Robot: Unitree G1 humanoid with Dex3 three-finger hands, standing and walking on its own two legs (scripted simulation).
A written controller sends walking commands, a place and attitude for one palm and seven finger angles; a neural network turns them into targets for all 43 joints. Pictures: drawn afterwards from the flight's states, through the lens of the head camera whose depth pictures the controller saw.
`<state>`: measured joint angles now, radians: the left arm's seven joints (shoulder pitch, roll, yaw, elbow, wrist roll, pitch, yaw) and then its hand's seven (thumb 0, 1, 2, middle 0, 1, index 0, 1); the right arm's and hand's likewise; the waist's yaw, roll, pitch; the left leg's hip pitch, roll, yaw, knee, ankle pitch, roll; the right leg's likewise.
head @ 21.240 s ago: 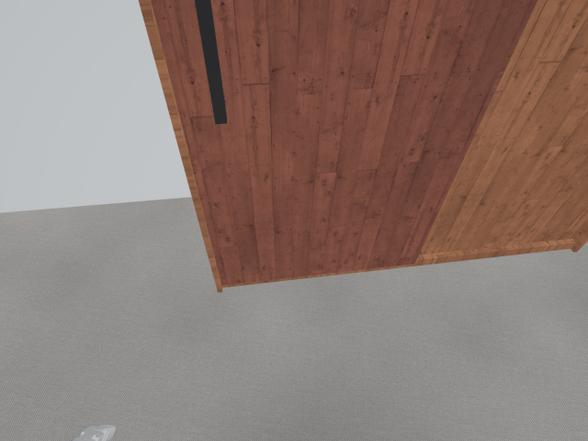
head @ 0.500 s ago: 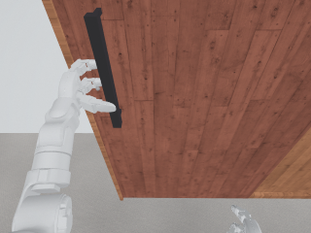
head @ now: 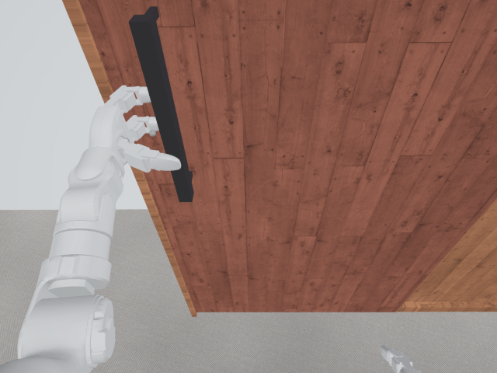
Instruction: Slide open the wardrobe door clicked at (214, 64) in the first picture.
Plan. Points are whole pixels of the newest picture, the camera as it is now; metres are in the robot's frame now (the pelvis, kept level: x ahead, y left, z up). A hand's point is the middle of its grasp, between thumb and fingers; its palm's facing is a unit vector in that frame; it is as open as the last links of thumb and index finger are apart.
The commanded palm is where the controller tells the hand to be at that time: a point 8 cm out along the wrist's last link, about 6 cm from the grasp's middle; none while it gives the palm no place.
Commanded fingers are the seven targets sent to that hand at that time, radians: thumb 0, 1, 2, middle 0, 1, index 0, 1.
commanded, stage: slide the fingers in behind the handle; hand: left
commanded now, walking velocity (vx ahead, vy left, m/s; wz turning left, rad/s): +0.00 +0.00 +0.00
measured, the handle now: (172, 121) +0.46 +0.15 +0.19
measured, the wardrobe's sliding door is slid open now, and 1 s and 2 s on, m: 0.00 0.00 0.00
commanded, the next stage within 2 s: grip the handle and tug to test in 1.68 s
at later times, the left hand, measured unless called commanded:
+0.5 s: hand (168, 138) +0.40 +0.14 +0.20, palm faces +0.04 -1.00 +0.00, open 14.0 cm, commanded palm +0.38 +0.20 +0.20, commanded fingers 0.00 -0.50 0.30 -0.30 -1.20 -0.30 -1.20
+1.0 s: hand (182, 137) +0.41 +0.12 +0.20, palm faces +0.04 -1.00 +0.01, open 14.0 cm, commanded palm +0.38 +0.17 +0.20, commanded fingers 0.00 -0.50 0.30 -0.30 -1.20 -0.30 -1.20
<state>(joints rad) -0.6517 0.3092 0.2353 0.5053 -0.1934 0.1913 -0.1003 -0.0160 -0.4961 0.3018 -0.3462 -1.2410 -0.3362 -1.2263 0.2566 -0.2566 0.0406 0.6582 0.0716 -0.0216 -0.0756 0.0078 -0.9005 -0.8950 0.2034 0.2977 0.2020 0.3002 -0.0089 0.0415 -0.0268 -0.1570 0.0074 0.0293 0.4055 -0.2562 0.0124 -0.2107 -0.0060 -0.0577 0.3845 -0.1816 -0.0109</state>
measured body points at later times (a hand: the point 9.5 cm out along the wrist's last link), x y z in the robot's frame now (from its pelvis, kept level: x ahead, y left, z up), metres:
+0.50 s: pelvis +0.00 +0.00 +0.00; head -0.01 -0.02 +0.45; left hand +0.40 +0.20 +0.20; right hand +0.17 -0.23 -0.10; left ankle -0.03 +0.11 -0.74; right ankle +0.01 -0.11 -0.74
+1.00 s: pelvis +0.00 +0.00 +0.00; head -0.01 -0.02 +0.45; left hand +0.40 +0.18 +0.20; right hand +0.16 -0.24 -0.10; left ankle -0.03 +0.11 -0.74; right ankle +0.01 -0.11 -0.74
